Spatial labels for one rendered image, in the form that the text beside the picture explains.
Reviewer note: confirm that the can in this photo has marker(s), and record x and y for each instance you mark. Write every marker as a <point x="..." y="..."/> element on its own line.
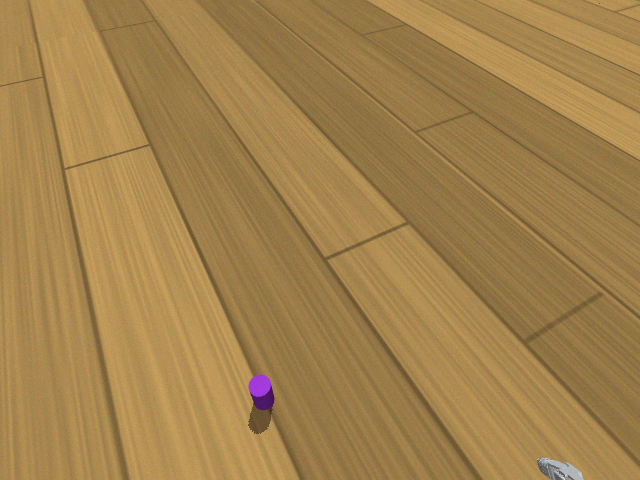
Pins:
<point x="261" y="392"/>

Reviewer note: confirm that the right robot hand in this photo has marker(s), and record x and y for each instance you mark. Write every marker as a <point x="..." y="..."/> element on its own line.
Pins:
<point x="556" y="470"/>

